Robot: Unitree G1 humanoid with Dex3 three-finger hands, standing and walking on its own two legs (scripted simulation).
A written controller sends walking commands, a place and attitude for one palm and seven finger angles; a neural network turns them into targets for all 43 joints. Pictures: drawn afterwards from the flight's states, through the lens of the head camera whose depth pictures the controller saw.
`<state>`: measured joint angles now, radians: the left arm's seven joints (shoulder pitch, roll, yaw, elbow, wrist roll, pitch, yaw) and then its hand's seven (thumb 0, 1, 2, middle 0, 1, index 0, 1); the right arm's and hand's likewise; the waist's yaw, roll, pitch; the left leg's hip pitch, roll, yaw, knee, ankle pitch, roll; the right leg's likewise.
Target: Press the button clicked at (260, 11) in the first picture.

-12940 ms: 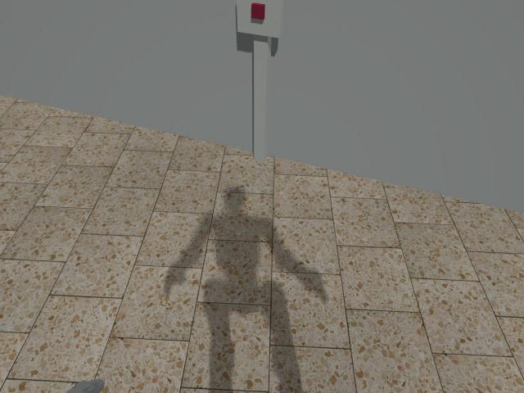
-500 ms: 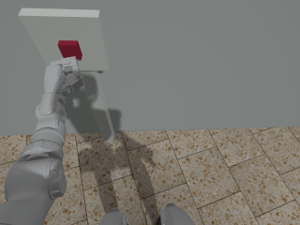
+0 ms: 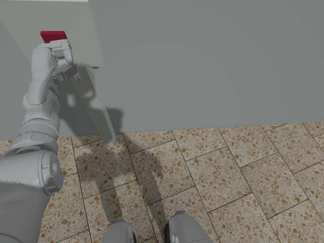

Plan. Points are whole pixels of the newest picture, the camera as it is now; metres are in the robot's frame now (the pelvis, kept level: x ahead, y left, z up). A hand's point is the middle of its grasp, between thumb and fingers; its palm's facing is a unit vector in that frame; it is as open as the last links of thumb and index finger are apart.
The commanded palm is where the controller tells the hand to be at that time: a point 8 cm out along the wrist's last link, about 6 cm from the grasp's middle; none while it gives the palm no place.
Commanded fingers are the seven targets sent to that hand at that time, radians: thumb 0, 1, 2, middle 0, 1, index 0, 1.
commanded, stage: press the button with the knuckle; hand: left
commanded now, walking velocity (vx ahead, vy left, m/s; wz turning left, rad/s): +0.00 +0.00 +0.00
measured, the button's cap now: (57, 39) +0.58 +0.19 +0.11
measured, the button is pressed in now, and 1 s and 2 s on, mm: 8 0 0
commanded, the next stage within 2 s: hold the button down briefly in 0.20 s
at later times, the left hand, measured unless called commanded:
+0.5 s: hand (73, 64) +0.53 +0.16 +0.07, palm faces -0.02 -1.00 -0.03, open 3.5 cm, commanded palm +0.53 +0.20 +0.08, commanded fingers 0.00 0.90 0.90 -1.30 -1.50 -1.30 -1.50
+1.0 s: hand (73, 68) +0.52 +0.16 +0.07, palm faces -0.01 -1.00 -0.02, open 3.4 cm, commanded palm +0.48 +0.20 +0.08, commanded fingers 0.00 0.90 0.90 -1.30 -1.50 -1.30 -1.50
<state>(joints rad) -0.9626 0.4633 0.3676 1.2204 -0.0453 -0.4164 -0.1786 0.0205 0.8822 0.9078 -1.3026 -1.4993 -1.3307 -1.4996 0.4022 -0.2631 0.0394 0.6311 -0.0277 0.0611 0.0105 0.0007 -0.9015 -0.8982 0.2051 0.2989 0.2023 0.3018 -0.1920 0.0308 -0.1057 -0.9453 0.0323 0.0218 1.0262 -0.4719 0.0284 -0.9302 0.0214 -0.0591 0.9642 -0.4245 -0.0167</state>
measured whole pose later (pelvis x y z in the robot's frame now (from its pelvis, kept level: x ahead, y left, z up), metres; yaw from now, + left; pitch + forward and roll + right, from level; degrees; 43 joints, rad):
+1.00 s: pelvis -0.01 +0.01 +0.00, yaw +0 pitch +22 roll -3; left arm -0.97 0.46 0.35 1.20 -0.05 -0.39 -0.15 0.03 0.89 0.89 -1.30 -1.50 -1.41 -1.50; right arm 0.43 -0.26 0.05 0.62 -0.03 0.05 0.03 0.00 -0.90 -0.90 0.21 0.30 0.20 0.30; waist -0.20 0.03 -0.11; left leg -0.97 0.03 0.02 1.04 -0.46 0.04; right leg -0.94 0.02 -0.06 0.95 -0.40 -0.01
